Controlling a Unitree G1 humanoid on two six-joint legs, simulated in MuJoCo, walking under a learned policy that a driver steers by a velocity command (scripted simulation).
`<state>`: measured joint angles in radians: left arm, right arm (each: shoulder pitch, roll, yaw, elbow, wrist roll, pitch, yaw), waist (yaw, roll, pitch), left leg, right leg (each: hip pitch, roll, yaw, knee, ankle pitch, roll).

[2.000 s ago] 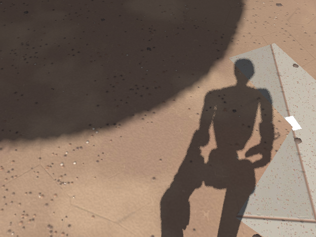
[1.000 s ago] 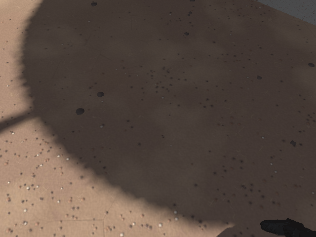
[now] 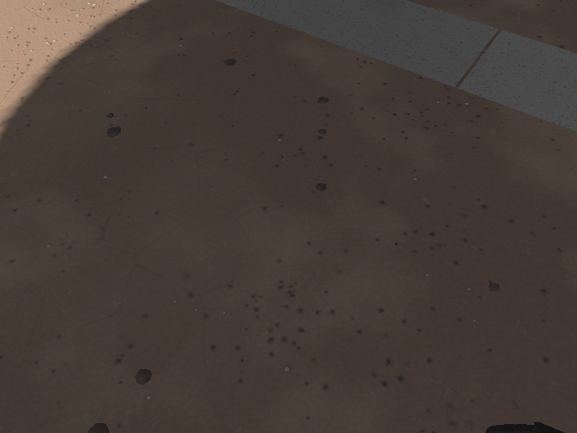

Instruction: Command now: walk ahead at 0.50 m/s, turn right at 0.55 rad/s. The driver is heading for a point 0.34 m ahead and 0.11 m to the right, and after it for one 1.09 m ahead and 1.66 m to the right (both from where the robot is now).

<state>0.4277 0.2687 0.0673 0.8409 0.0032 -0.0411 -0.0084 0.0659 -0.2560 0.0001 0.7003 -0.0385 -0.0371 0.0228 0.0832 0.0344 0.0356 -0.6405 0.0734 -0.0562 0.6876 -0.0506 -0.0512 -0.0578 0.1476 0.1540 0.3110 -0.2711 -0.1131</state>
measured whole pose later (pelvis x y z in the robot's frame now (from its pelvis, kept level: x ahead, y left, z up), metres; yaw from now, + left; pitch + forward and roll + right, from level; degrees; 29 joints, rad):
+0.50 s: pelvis +0.24 +0.02 +0.00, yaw -18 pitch +1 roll +1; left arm 0.11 0.28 0.05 0.68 0.04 0.01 -0.07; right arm 0.35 -0.26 -0.04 0.81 -0.01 -0.06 -0.01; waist -0.05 -0.04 0.07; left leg -0.06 0.01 0.20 0.34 -0.30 0.02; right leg -0.60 -0.02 -0.04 0.74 -0.11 -0.03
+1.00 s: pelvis +0.32 -0.01 -0.01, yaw -35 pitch +2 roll +1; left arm 0.27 0.28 0.08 0.71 0.02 0.05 -0.01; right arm 0.17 -0.27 -0.04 0.71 -0.02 0.06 -0.03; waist 0.04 0.00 0.04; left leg -0.46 -0.01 -0.08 0.84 -0.39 -0.03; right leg -0.35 0.16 0.17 0.44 -0.09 -0.09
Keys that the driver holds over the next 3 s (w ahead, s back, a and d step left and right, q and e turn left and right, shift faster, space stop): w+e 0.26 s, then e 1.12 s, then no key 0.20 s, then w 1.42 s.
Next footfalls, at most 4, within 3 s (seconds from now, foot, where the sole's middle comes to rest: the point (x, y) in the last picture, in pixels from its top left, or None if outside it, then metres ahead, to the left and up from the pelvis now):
0.10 left None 0.24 0.13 -0.78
0.60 right None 0.38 -0.11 -0.78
1.10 left None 0.44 0.06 -0.78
1.56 right None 0.26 -0.06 -0.78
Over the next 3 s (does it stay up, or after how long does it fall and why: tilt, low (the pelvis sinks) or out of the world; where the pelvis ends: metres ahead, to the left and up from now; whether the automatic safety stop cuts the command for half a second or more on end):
stays up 0.68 -0.46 0.00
